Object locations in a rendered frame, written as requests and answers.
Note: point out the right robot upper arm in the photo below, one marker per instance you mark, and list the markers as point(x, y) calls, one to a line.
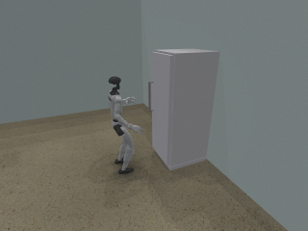
point(118, 101)

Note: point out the handle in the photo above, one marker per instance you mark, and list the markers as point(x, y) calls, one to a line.
point(149, 97)

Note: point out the robot torso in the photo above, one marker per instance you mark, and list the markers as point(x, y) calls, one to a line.
point(112, 109)

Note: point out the robot right hand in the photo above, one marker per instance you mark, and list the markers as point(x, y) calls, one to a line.
point(137, 128)

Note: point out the fridge door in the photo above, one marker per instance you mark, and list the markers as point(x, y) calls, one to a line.
point(162, 66)

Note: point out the right robot shin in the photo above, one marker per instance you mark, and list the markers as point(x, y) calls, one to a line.
point(127, 157)

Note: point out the robot left hand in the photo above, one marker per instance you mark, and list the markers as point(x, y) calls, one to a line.
point(128, 100)

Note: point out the right robot forearm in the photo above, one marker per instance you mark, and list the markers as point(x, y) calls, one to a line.
point(123, 122)

